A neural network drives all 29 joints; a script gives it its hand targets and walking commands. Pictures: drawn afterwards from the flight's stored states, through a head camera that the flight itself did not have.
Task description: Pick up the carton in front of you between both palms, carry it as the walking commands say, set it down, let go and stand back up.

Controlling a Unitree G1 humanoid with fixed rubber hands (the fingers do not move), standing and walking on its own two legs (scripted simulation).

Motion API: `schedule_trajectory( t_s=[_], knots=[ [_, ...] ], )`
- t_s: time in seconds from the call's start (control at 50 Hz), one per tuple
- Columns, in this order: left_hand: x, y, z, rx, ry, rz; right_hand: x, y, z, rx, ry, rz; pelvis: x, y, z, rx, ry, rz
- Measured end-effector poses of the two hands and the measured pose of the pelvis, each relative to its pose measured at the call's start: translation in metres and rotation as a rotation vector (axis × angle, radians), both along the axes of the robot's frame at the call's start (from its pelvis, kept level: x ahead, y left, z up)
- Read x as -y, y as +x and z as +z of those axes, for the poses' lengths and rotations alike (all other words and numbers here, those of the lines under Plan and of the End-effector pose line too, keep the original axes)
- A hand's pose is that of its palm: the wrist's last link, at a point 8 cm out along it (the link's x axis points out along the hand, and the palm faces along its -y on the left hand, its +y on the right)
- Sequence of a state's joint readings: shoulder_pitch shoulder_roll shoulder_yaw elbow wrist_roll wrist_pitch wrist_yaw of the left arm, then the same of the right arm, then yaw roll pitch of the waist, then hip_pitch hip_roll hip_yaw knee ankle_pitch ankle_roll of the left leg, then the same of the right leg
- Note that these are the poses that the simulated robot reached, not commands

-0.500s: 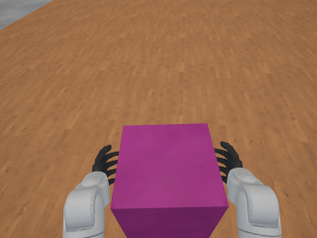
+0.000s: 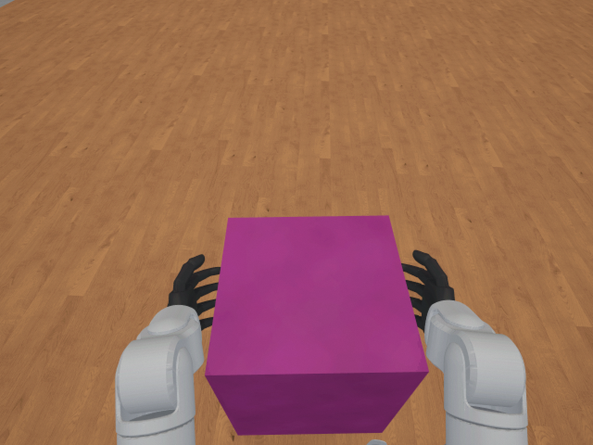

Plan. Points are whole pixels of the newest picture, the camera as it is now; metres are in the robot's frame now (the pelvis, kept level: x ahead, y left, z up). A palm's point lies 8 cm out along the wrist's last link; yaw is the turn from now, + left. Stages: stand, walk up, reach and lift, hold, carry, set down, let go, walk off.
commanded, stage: carry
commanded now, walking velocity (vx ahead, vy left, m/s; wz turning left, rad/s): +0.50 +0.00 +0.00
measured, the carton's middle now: (309, 331) +0.28 +0.00 +0.01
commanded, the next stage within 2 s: none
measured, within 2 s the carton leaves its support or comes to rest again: neither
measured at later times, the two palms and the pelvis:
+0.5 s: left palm (230, 175) +0.55 +0.13 +0.07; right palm (395, 174) +0.56 -0.17 +0.06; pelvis +0.30 -0.02 +0.00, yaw +2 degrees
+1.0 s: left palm (238, 150) +0.66 +0.13 +0.05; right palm (384, 152) +0.66 -0.17 +0.05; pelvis +0.39 -0.02 -0.02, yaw +0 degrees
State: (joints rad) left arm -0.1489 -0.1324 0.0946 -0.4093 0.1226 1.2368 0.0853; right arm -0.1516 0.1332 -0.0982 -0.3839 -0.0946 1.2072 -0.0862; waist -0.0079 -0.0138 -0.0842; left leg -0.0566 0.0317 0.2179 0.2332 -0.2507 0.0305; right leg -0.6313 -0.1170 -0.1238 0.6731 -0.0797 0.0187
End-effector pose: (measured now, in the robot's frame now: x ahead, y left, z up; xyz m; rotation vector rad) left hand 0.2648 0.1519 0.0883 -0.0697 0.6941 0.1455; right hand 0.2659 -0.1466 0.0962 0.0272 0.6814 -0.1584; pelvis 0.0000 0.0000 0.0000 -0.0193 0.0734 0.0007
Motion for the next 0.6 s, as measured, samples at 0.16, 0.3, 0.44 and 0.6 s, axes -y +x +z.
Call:
schedule_trajectory(
  t_s=[0.16, 0.3, 0.44, 0.6],
  knots=[
    [0.025, 0.123, -0.026, -0.015, 0.046, 0.028, 0.025, 0.132, -0.038, -0.014, 0.041, 0.033, 0.030, 0.133, -0.032, 0.024, 0.002, 0.031],
    [0.032, 0.187, -0.043, -0.165, 0.058, 0.052, 0.032, 0.206, -0.059, -0.163, 0.046, 0.063, 0.044, 0.201, -0.008, 0.006, 0.036, 0.055],
    [0.027, 0.255, -0.026, -0.095, 0.068, 0.040, 0.026, 0.270, -0.044, -0.093, 0.048, 0.056, 0.035, 0.268, 0.000, 0.007, 0.039, 0.038],
    [0.006, 0.338, -0.013, 0.029, -0.001, 0.029, 0.006, 0.347, -0.013, 0.029, -0.011, 0.037, 0.013, 0.348, -0.015, 0.028, 0.037, 0.015]
  ],
)
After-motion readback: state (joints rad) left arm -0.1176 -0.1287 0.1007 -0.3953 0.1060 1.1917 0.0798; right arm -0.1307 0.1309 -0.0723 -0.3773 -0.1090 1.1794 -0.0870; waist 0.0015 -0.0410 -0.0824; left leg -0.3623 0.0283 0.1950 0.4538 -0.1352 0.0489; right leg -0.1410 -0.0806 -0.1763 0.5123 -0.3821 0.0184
